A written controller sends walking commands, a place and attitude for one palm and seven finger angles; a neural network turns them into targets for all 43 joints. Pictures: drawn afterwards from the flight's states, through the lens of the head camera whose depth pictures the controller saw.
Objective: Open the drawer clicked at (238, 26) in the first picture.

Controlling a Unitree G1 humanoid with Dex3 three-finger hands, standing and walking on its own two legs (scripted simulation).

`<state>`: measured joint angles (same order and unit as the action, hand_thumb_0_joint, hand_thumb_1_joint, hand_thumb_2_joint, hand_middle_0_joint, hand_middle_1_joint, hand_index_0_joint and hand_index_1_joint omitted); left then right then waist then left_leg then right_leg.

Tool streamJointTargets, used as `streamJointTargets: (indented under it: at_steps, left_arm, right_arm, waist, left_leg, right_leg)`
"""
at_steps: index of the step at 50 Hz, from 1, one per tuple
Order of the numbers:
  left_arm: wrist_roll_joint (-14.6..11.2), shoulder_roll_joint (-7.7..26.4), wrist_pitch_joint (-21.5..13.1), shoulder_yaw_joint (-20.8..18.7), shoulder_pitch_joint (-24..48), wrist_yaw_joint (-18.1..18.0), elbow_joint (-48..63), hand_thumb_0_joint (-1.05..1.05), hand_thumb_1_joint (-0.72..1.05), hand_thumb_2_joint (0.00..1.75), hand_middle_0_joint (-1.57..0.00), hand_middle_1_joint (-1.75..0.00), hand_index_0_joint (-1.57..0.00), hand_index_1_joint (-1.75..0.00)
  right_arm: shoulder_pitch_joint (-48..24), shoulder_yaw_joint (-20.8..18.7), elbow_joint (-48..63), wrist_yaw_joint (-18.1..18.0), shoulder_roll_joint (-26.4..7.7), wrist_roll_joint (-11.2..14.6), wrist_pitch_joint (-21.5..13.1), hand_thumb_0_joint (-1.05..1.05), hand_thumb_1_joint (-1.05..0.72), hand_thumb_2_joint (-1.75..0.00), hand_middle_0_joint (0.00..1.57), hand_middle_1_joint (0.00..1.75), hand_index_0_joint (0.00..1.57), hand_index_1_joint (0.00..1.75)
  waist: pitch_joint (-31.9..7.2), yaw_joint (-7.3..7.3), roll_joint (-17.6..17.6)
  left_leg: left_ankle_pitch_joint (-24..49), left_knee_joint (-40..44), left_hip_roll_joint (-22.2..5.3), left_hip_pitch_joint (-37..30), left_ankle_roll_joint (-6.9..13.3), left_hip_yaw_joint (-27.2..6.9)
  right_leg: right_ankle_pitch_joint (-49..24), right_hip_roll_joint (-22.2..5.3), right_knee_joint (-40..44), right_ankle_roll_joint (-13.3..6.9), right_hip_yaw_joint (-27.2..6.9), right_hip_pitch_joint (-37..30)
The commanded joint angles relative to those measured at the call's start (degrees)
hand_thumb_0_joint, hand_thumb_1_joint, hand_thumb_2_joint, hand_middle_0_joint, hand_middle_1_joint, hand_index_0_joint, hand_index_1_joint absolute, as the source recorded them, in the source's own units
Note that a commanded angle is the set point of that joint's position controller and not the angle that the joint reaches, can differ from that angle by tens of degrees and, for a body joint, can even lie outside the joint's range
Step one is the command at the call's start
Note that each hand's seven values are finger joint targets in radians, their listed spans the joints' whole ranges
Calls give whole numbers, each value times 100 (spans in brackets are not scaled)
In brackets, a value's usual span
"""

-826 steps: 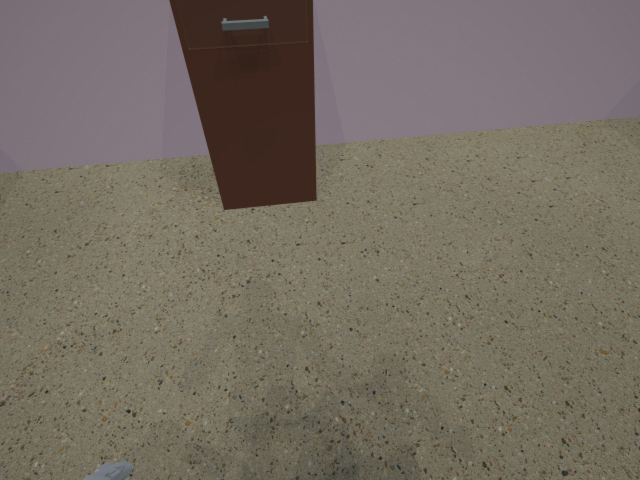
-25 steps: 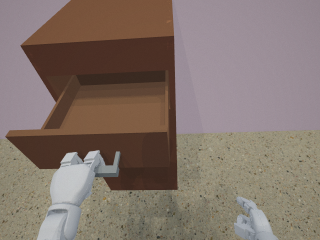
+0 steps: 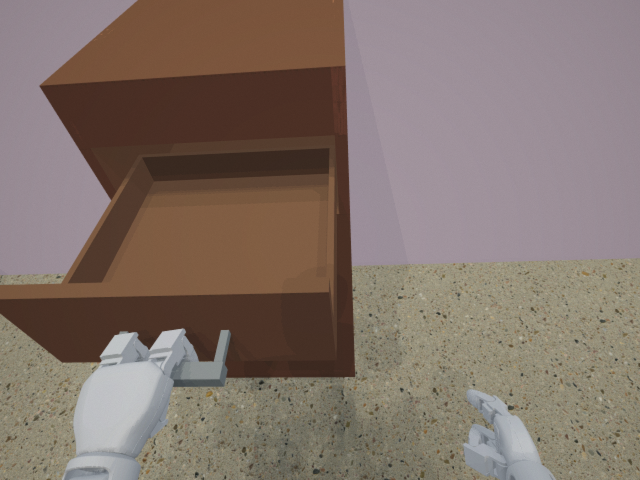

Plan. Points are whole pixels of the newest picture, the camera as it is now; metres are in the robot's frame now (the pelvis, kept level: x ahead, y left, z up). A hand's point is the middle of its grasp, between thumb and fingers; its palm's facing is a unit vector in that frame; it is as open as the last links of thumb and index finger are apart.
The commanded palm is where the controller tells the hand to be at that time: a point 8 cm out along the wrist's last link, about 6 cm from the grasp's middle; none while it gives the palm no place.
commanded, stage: pull the drawer open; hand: left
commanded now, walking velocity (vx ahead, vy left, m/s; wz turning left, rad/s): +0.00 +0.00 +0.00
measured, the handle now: (167, 357) +0.24 +0.21 +0.06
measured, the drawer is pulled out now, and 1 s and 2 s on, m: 0.29 0.30 0.29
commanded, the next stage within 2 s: open the thumb to release the handle in 0.22 s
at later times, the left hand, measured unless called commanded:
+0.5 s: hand (149, 411) +0.18 +0.22 +0.05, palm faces +0.08 -0.12 -0.99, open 6.1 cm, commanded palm +0.15 +0.23 +0.10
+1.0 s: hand (149, 415) +0.18 +0.22 +0.04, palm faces +0.06 -0.13 -0.99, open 13.6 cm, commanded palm +0.16 +0.23 +0.09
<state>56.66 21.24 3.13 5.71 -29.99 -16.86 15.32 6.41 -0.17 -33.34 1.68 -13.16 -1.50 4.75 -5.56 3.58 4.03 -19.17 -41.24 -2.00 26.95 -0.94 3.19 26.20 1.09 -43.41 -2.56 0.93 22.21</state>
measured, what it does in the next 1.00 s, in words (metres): stands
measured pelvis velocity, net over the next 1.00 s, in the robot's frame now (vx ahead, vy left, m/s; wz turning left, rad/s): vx -0.02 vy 0.00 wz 0.02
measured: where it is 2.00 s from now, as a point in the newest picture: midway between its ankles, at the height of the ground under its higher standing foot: outside the picture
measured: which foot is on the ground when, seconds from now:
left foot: down 0.00-1.00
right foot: down 0.00-1.00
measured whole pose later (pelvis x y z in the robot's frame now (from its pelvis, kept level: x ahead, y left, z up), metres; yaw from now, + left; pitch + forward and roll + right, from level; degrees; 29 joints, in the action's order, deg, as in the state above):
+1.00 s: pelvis -0.02 +0.00 +0.00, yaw +1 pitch +4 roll +1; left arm 57.4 21.2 2.0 6.7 -23.7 -18.0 10.2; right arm 5.7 -0.7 -35.5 -1.1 -13.6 -1.3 4.3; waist -4.0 4.9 4.0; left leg -17.0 -39.8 -1.7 26.5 -0.9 1.6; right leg 24.4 1.0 -41.7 -2.6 2.4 21.1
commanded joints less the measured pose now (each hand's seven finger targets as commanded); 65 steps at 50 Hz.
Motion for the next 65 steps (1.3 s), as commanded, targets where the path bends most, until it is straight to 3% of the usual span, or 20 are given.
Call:
streamJointTargets:
  at_steps: [1,11,15,16,17,20,23,28,34,36,41,44,45,46,47,50,59,61,64,65]
  left_arm:
    - [-72,738,12,-744,-752,-317,1272,0,90,90,-40,-135,-40,-135]
    - [-73,680,-27,-707,-1299,-446,1439,0,90,90,-40,-135,-40,-135]
    - [-37,681,3,-661,-1223,-501,1646,0,90,90,-40,-135,-40,-135]
    - [113,1200,21,-1155,575,-592,1300,0,90,90,-40,-135,-40,-135]
    - [151,993,32,-1083,496,-639,1188,0,83,87,-40,-134,-40,-134]
    - [19,691,111,-797,411,-611,954,0,62,78,-38,-132,-38,-132]
    - [-35,913,184,-881,466,-456,817,0,41,69,-36,-130,-36,-130]
    - [40,867,235,-754,618,-269,614,0,6,54,-34,-126,-34,-126]
    - [-70,1138,118,-1082,715,-145,446,0,-36,36,-31,-122,-31,-122]
    - [-67,980,34,-950,676,-146,517,0,-50,30,-30,-120,-30,-120]
    - [-47,995,-45,-1019,643,-221,475,0,-50,30,-30,-120,-30,-120]
    - [19,996,-29,-960,1079,-293,488,0,-50,30,-30,-120,-30,-120]
    - [30,944,-9,-909,1032,-305,448,0,-50,30,-30,-120,-30,-120]
    - [22,612,24,-590,862,-289,195,0,-50,30,-30,-120,-30,-120]
    - [5,677,31,-626,1005,-275,202,0,-50,30,-30,-120,-30,-120]
    - [119,919,94,-748,1369,-331,278,0,-50,30,-30,-120,-30,-120]
    - [93,866,283,-558,1999,-220,-116,0,-50,30,-30,-120,-30,-120]
    - [98,691,285,-322,2251,-168,-223,0,-50,30,-30,-120,-30,-120]
    - [85,1124,256,-661,2371,-156,238,0,-50,30,-30,-120,-30,-120]
    - [84,1038,250,-565,2510,-131,297,0,-50,30,-30,-120,-30,-120]
  right_arm:
    - [-917,-163,1053,18,-487,14,-278,0,-90,-90,20,30,20,30]
    - [-801,-188,1165,120,-494,-2,-288,0,-90,-90,20,30,20,30]
    - [-788,-191,1209,157,-513,-16,-275,0,-90,-90,20,30,20,30]
    - [-778,-186,887,26,-575,-30,-168,0,-90,-90,20,30,20,30]
    - [-788,-223,986,-49,-499,-74,-209,0,-90,-90,20,30,20,30]
    - [-760,-242,952,-126,-469,-1,-295,0,-90,-90,20,30,20,30]
    - [-859,-206,879,-214,-484,26,-280,0,-90,-90,20,30,20,30]
    - [-956,-125,822,-274,-450,40,-275,0,-90,-90,20,30,20,30]
    - [-1036,-93,750,-340,-459,45,-295,0,-90,-90,20,30,20,30]
    - [-1008,-114,756,-323,-435,31,-317,0,-90,-90,20,30,20,30]
    - [-996,-151,749,-291,-441,31,-320,0,-90,-90,20,30,20,30]
    - [-1012,-164,736,-305,-460,17,-313,0,-90,-90,20,30,20,30]
    - [-1000,-158,752,-308,-440,23,-325,0,-90,-90,20,30,20,30]
    - [-969,-168,737,-291,-430,17,-337,0,-90,-90,20,30,20,30]
    - [-945,-178,732,-290,-461,38,-332,0,-90,-90,20,30,20,30]
    - [-992,-161,702,-326,-463,32,-317,0,-90,-90,20,30,20,30]
    - [-1059,-134,588,-429,-452,85,-317,0,-90,-90,20,30,20,30]
    - [-1074,-115,550,-442,-432,93,-312,0,-90,-90,20,30,20,30]
    - [-1114,-112,585,-468,-440,78,-340,0,-90,-90,20,30,20,30]
    - [-1127,-80,583,-472,-413,77,-345,0,-90,-90,20,30,20,30]
  waist:
    - [-720,275,-420]
    - [-728,255,-494]
    - [-877,247,-283]
    - [-616,-84,-414]
    - [-645,96,-379]
    - [-842,85,-327]
    - [-752,122,-664]
    - [-534,185,-502]
    - [-422,212,-545]
    - [-455,233,-475]
    - [-428,241,-386]
    - [-480,168,-331]
    - [-457,195,-344]
    - [-344,148,-471]
    - [-375,129,-629]
    - [-589,159,-466]
    - [-580,122,-567]
    - [-354,42,-571]
    - [-784,184,-328]
    - [-714,145,-397]
  left_leg:
    - [1633,164,338,-869,246,-140]
    - [1722,-31,296,-788,247,-177]
    - [1828,-100,276,-860,238,-189]
    - [1398,-64,297,-734,219,-234]
    - [1186,-35,321,-777,232,-215]
    - [1202,28,309,-938,249,-201]
    - [1261,104,357,-847,258,-177]
    - [1153,263,374,-895,257,-149]
    - [1031,381,395,-892,239,-148]
    - [1058,398,399,-930,247,-137]
    - [1050,418,393,-958,239,-140]
    - [961,430,375,-1029,227,-160]
    - [890,431,381,-1009,237,-150]
    - [880,409,386,-958,241,-156]
    - [879,438,365,-919,243,-178]
    - [910,437,384,-973,242,-154]
    - [827,540,385,-1046,257,-179]
    - [702,582,385,-1034,264,-186]
    - [908,639,390,-1293,272,-179]
    - [928,644,402,-1294,278,-184]
  right_leg:
    - [-2937,-9,672,112,-221,103]
    - [-2962,-5,511,100,-234,312]
    - [-2855,-4,438,79,-272,425]
    - [-2582,20,497,93,-240,699]
    - [-2285,21,579,103,-219,664]
    - [-2200,9,631,98,-133,541]
    - [-2543,-25,735,158,-197,318]
    - [-2289,-33,907,158,-194,254]
    - [-2195,-54,1148,165,-352,83]
    - [-2166,-58,1127,163,-283,92]
    - [-2045,-30,1150,138,-272,163]
    - [-1740,-15,1181,122,-254,277]
    - [-1620,-32,1202,134,-249,307]
    - [-1641,-21,1184,140,-213,372]
    - [-1674,-17,1149,150,-173,352]
    - [-1697,-31,1143,139,-235,260]
    - [-1529,-15,1256,144,-225,212]
    - [-1289,-17,1315,161,-192,370]
    - [-1434,-23,1362,124,-245,32]
    - [-1476,-50,1370,140,-232,51]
